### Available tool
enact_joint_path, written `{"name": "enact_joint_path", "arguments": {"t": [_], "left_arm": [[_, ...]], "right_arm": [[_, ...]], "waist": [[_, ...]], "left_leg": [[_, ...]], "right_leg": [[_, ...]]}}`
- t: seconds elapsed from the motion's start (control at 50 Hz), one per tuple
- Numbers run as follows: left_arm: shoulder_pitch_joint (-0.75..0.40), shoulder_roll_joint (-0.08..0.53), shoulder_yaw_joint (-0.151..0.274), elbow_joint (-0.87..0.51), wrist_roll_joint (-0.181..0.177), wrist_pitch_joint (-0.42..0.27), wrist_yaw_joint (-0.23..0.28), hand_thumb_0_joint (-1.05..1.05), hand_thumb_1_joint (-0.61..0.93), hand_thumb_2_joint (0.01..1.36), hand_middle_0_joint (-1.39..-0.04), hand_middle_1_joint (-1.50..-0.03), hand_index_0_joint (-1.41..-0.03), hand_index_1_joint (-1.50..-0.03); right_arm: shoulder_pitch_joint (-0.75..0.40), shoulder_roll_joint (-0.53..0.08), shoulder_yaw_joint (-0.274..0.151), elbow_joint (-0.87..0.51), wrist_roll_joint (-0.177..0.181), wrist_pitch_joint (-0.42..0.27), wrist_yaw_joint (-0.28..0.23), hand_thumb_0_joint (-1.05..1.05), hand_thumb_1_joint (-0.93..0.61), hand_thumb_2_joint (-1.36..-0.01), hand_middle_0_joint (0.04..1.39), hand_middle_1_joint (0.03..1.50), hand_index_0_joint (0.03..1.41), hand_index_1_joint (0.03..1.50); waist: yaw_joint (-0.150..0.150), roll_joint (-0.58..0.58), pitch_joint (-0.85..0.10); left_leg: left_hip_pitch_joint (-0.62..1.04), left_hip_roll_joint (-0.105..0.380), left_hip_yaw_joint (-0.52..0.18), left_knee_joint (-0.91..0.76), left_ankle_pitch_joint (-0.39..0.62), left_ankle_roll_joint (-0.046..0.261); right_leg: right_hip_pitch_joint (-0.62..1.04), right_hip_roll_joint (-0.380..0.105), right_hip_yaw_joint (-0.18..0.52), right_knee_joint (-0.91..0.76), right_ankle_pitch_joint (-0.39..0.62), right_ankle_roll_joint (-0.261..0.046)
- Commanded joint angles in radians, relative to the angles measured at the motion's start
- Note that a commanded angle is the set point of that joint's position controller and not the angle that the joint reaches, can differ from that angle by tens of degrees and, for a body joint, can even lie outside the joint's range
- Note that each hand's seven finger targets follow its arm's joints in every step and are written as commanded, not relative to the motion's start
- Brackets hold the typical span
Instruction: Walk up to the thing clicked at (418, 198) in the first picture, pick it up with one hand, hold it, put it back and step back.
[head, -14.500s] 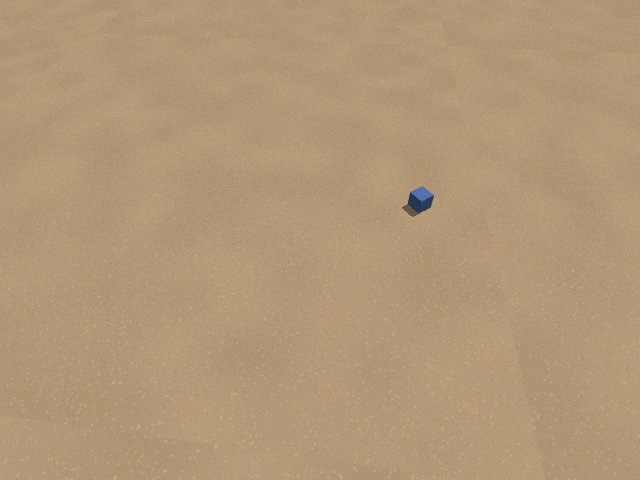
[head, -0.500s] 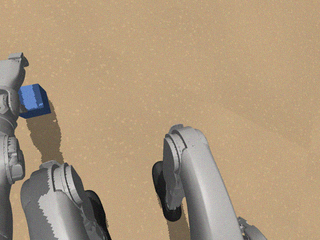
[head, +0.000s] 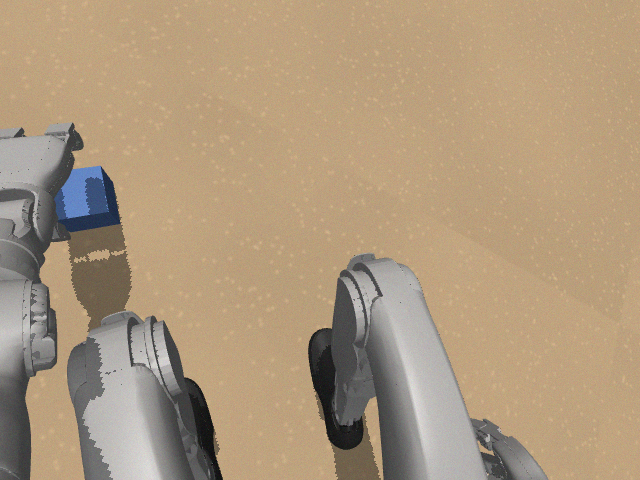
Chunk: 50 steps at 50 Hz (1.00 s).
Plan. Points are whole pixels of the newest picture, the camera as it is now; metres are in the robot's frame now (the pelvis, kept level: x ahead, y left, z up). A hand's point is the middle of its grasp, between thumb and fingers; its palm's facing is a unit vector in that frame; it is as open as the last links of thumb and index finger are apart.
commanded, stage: rest palm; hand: left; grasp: from above
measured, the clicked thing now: (85, 200) +0.52 +0.25 -0.30
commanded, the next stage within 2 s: close in 1.40 s
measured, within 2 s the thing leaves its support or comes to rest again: neither
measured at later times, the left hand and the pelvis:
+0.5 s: hand (72, 200) +0.50 +0.25 -0.24, palm faces -0.44 -0.08 -0.90, open 12.8 cm; pelvis +0.01 +0.00 -0.03, yaw -3 degrees
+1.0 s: hand (75, 204) +0.50 +0.25 -0.25, palm faces -0.44 -0.09 -0.89, open 12.3 cm; pelvis +0.00 +0.01 -0.03, yaw -5 degrees
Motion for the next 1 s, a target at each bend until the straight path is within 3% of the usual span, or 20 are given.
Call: {"name": "enact_joint_path", "arguments": {"t": [0.0, 0.04, 0.1, 0.12, 0.14, 0.16, 0.2, 0.24, 0.32, 0.34, 0.44, 0.48, 0.5, 0.58, 0.62, 0.66, 0.74, 0.8, 0.86, 0.98], "left_arm": [[-0.368, 0.208, 0.022, -0.077, -0.011, -0.002, 0.035, 0.000, -0.303, 0.893, -0.355, -0.724, -0.324, -0.756], [-0.352, 0.254, 0.040, -0.071, -0.005, -0.011, 0.039, 0.000, -0.316, 0.835, -0.329, -0.669, -0.291, -0.708], [-0.378, 0.225, 0.008, -0.014, 0.001, -0.023, 0.037, 0.000, -0.335, 0.839, -0.305, -0.677, -0.269, -0.714], [-0.393, 0.235, 0.009, -0.035, 0.005, -0.030, 0.039, 0.000, -0.336, 0.839, -0.310, -0.679, -0.272, -0.718], [-0.397, 0.268, 0.017, -0.049, 0.004, -0.037, 0.050, 0.000, -0.338, 0.841, -0.312, -0.675, -0.272, -0.717], [-0.391, 0.265, 0.010, -0.035, 0.012, -0.040, 0.056, 0.000, -0.340, 0.840, -0.309, -0.677, -0.270, -0.717], [-0.391, 0.301, 0.025, -0.052, 0.019, -0.046, 0.079, 0.000, -0.313, 0.821, -0.321, -0.666, -0.287, -0.702], [-0.388, 0.294, 0.034, -0.034, 0.026, -0.045, 0.102, 0.000, -0.314, 0.824, -0.331, -0.649, -0.292, -0.690], [-0.370, 0.365, 0.075, -0.046, 0.037, -0.042, 0.150, 0.000, -0.288, 0.809, -0.355, -0.631, -0.315, -0.673], [-0.364, 0.371, 0.085, -0.033, 0.046, -0.036, 0.156, 0.000, -0.282, 0.799, -0.355, -0.624, -0.317, -0.664], [-0.329, 0.397, 0.124, -0.018, 0.030, -0.019, 0.176, 0.000, -0.255, 0.786, -0.359, -0.629, -0.328, -0.661], [-0.324, 0.372, 0.106, -0.027, 0.020, -0.015, 0.171, 0.000, -0.259, 0.804, -0.362, -0.636, -0.328, -0.671], [-0.310, 0.396, 0.124, -0.015, 0.015, -0.012, 0.175, 0.000, -0.239, 0.803, -0.375, -0.645, -0.344, -0.677], [-0.326, 0.393, 0.114, 0.012, 0.004, -0.013, 0.153, 0.000, -0.245, 0.798, -0.368, -0.633, -0.336, -0.665], [-0.307, 0.405, 0.117, 0.006, 0.008, -0.021, 0.154, 0.000, -0.230, 0.765, -0.374, -0.624, -0.349, -0.650], [-0.317, 0.373, 0.083, 0.044, 0.010, -0.026, 0.141, 0.000, -0.219, 0.767, -0.381, -0.620, -0.356, -0.646], [-0.332, 0.425, 0.100, 0.010, 0.022, -0.043, 0.155, 0.000, -0.223, 0.758, -0.383, -0.600, -0.353, -0.630], [-0.328, 0.390, 0.066, 0.070, 0.023, -0.046, 0.163, 0.000, -0.216, 0.744, -0.381, -0.595, -0.355, -0.622], [-0.358, 0.446, 0.086, 0.027, 0.042, -0.052, 0.189, 0.000, -0.212, 0.768, -0.404, -0.586, -0.367, -0.624], [-0.346, 0.425, 0.070, 0.082, 0.045, -0.035, 0.221, 0.000, -0.163, 0.792, -0.448, -0.601, -0.408, -0.642]], "right_arm": [[0.237, -0.253, -0.072, 0.012, -0.011, -0.016, -0.010, 0.000, -0.900, -0.896, 0.200, 0.300, 0.200, 0.300], [0.240, -0.256, -0.064, 0.004, -0.014, -0.022, -0.009, 0.000, -0.896, -0.899, 0.200, 0.300, 0.200, 0.300], [0.233, -0.249, -0.039, -0.005, -0.026, -0.033, -0.002, 0.000, -0.895, -0.898, 0.200, 0.300, 0.200, 0.300], [0.243, -0.257, -0.041, 0.001, -0.030, -0.035, -0.002, 0.000, -0.896, -0.899, 0.200, 0.300, 0.199, 0.300], [0.241, -0.263, -0.044, 0.003, -0.029, -0.037, -0.005, 0.000, -0.897, -0.899, 0.200, 0.300, 0.199, 0.300], [0.239, -0.259, -0.033, -0.001, -0.036, -0.042, -0.002, 0.000, -0.896, -0.900, 0.200, 0.300, 0.199, 0.300], [0.242, -0.262, -0.024, 0.000, -0.042, -0.046, 0.003, 0.000, -0.896, -0.899, 0.200, 0.300, 0.199, 0.300], [0.250, -0.266, -0.018, 0.004, -0.054, -0.054, 0.011, 0.000, -0.897, -0.899, 0.200, 0.300, 0.199, 0.300], [0.241, -0.282, -0.012, 0.000, -0.068, -0.066, 0.025, 0.000, -0.899, -0.899, 0.200, 0.299, 0.199, 0.300], [0.248, -0.295, -0.013, -0.003, -0.074, -0.072, 0.032, 0.000, -0.898, -0.899, 0.200, 0.299, 0.199, 0.300], [0.257, -0.302, -0.005, -0.001, -0.084, -0.084, 0.056, 0.000, -0.898, -0.899, 0.200, 0.299, 0.199, 0.299], [0.255, -0.308, -0.013, -0.002, -0.080, -0.084, 0.062, 0.000, -0.899, -0.899, 0.200, 0.299, 0.200, 0.299], [0.260, -0.307, -0.009, 0.004, -0.083, -0.086, 0.065, 0.000, -0.900, -0.899, 0.200, 0.299, 0.199, 0.299], [0.264, -0.303, 0.014, 0.003, -0.085, -0.089, 0.076, 0.000, -0.898, -0.899, 0.200, 0.300, 0.200, 0.300], [0.261, -0.315, 0.011, 0.004, -0.084, -0.088, 0.075, 0.000, -0.900, -0.900, 0.200, 0.300, 0.200, 0.300], [0.251, -0.298, 0.030, 0.001, -0.089, -0.091, 0.084, 0.000, -0.898, -0.899, 0.200, 0.300, 0.200, 0.300], [0.252, -0.325, 0.033, -0.003, -0.096, -0.093, 0.083, 0.000, -0.897, -0.900, 0.200, 0.300, 0.200, 0.300], [0.228, -0.315, 0.057, -0.013, -0.101, -0.100, 0.088, 0.000, -0.896, -0.900, 0.200, 0.300, 0.200, 0.300], [0.219, -0.333, 0.053, -0.014, -0.101, -0.104, 0.082, 0.000, -0.897, -0.901, 0.200, 0.300, 0.200, 0.300], [0.194, -0.343, 0.059, -0.022, -0.108, -0.118, 0.088, 0.000, -0.900, -0.902, 0.200, 0.300, 0.200, 0.300]], "waist": [[-0.062, 0.233, -0.538], [-0.053, 0.248, -0.571], [-0.098, 0.224, -0.536], [-0.097, 0.244, -0.552], [-0.073, 0.282, -0.583], [-0.080, 0.284, -0.585], [-0.065, 0.312, -0.614], [-0.082, 0.345, -0.607], [-0.070, 0.379, -0.610], [-0.086, 0.379, -0.585], [-0.087, 0.383, -0.578], [-0.091, 0.398, -0.598], [-0.083, 0.384, -0.600], [-0.115, 0.337, -0.557], [-0.100, 0.377, -0.568], [-0.129, 0.332, -0.517], [-0.122, 0.366, -0.533], [-0.145, 0.343, -0.483], [-0.130, 0.383, -0.513], [-0.138, 0.396, -0.472]], "left_leg": [[0.379, -0.054, 0.072, -0.228, 0.108, 0.010], [0.401, -0.054, 0.070, -0.225, 0.116, 0.007], [0.364, -0.055, 0.067, -0.199, 0.085, 0.012], [0.384, -0.055, 0.064, -0.202, 0.094, 0.009], [0.398, -0.054, 0.064, -0.203, 0.096, 0.005], [0.412, -0.052, 0.066, -0.188, 0.122, 0.004], [0.427, -0.050, 0.062, -0.180, 0.145, 0.001], [0.467, -0.046, 0.056, -0.168, 0.175, -0.004], [0.463, -0.039, 0.048, -0.159, 0.183, -0.009], [0.456, -0.040, 0.052, -0.152, 0.186, -0.006], [0.448, -0.032, 0.039, -0.139, 0.214, -0.008], [0.458, -0.031, 0.039, -0.131, 0.234, -0.008], [0.444, -0.032, 0.037, -0.128, 0.239, -0.007], [0.411, -0.031, 0.028, -0.109, 0.222, 0.002], [0.445, -0.028, 0.021, -0.115, 0.242, -0.009], [0.409, -0.028, 0.024, -0.102, 0.222, -0.001], [0.438, -0.028, 0.022, -0.103, 0.222, -0.005], [0.413, -0.025, 0.015, -0.099, 0.187, -0.004], [0.432, -0.024, 0.009, -0.118, 0.178, -0.007], [0.429, -0.017, -0.011, -0.133, 0.157, -0.016]], "right_leg": [[0.293, 0.062, -0.054, -0.228, 0.126, -0.036], [0.315, 0.062, -0.059, -0.222, 0.127, -0.035], [0.297, 0.063, -0.061, -0.216, 0.105, -0.028], [0.293, 0.064, -0.066, -0.212, 0.112, -0.028], [0.304, 0.065, -0.066, -0.210, 0.113, -0.031], [0.310, 0.064, -0.068, -0.199, 0.140, -0.029], [0.317, 0.068, -0.074, -0.178, 0.163, -0.031], [0.292, 0.068, -0.087, -0.156, 0.194, -0.031], [0.302, 0.076, -0.098, -0.138, 0.209, -0.034], [0.294, 0.073, -0.097, -0.132, 0.212, -0.032], [0.314, 0.079, -0.110, -0.120, 0.242, -0.029], [0.334, 0.083, -0.107, -0.116, 0.263, -0.029], [0.346, 0.083, -0.109, -0.118, 0.270, -0.028], [0.345, 0.082, -0.113, -0.122, 0.261, -0.021], [0.340, 0.083, -0.121, -0.114, 0.266, -0.028], [0.348, 0.088, -0.121, -0.117, 0.262, -0.019], [0.353, 0.086, -0.125, -0.124, 0.256, -0.019], [0.332, 0.092, -0.132, -0.118, 0.233, -0.016], [0.330, 0.091, -0.135, -0.123, 0.224, -0.021], [0.301, 0.098, -0.148, -0.110, 0.213, -0.023]]}}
